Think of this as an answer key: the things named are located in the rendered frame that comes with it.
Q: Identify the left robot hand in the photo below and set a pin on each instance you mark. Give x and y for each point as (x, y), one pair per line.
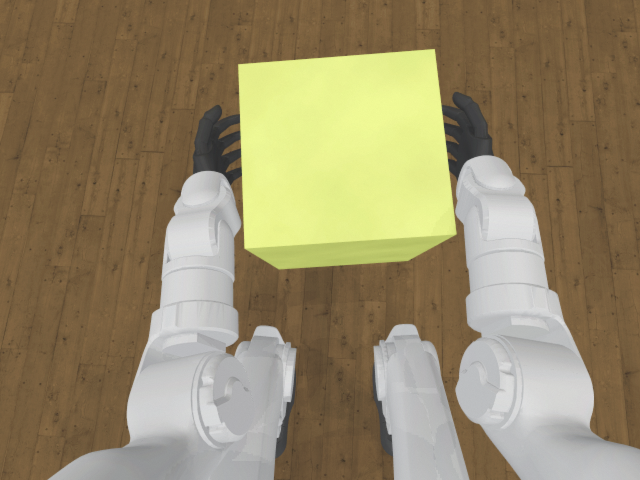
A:
(208, 148)

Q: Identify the left robot thigh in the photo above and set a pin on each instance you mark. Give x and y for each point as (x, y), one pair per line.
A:
(270, 367)

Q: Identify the left robot forearm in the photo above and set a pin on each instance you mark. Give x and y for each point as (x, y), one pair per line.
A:
(196, 312)

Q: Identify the robot left foot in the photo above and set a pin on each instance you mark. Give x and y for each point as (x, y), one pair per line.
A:
(282, 440)

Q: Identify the left robot upper arm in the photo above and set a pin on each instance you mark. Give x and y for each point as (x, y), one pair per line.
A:
(183, 416)

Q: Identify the carton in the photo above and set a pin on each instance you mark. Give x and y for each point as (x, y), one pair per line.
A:
(344, 159)

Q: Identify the right robot hand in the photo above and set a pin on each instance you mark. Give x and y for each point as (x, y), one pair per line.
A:
(471, 134)

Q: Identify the right robot upper arm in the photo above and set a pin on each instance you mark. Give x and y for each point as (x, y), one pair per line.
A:
(534, 400)

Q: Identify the right robot forearm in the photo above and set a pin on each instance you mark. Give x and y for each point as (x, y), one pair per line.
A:
(509, 292)

